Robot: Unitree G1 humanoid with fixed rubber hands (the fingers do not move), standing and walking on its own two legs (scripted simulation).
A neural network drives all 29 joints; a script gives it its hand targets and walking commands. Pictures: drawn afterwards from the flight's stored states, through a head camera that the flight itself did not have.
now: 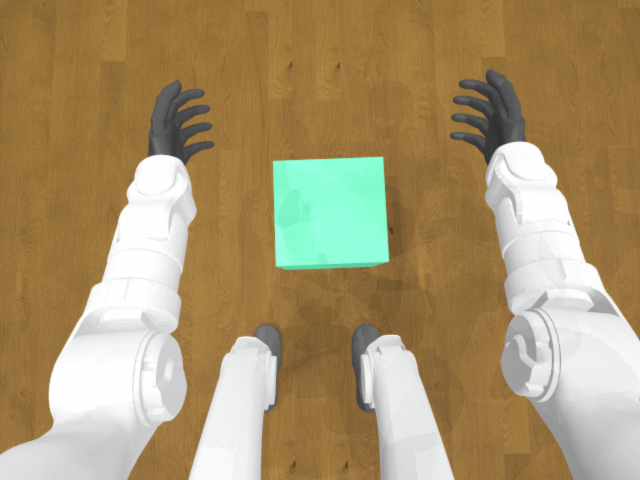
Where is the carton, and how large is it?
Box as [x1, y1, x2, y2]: [273, 157, 388, 269]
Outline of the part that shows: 382,157 273,161 275,250 277,266 285,269 371,266 388,261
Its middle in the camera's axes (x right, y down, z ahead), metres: +0.02 -0.05 +0.85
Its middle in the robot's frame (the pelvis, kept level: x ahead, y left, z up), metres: +0.47 -0.02 -0.51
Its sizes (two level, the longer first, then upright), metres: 0.210 0.200 0.250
